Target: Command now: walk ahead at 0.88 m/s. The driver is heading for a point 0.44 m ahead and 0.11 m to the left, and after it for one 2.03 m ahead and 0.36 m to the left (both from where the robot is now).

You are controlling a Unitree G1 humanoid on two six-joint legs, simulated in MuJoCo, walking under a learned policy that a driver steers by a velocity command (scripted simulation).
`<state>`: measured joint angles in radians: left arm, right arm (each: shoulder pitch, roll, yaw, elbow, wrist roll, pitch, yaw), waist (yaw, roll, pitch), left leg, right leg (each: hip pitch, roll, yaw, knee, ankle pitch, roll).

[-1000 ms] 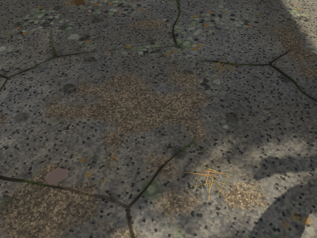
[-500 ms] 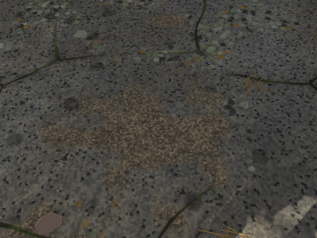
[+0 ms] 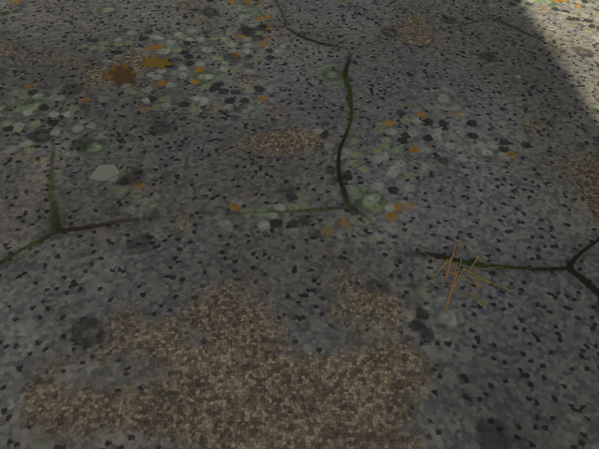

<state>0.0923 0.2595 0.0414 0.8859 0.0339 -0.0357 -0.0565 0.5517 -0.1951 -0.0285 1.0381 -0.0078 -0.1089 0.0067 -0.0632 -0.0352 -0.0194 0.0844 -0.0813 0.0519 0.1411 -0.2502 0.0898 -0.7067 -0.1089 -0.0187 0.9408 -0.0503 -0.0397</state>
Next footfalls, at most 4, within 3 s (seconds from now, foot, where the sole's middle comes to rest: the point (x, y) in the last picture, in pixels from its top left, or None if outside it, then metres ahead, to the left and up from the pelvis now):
0.20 right None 0.37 -0.11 -0.78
0.68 left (219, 370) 0.73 0.15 -0.78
1.14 right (198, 232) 1.17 0.23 -0.78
1.56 left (143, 144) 1.58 0.43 -0.78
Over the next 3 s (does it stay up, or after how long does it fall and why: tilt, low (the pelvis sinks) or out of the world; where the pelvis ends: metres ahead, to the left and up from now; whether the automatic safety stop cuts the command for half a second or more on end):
stays up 2.22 0.22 -0.01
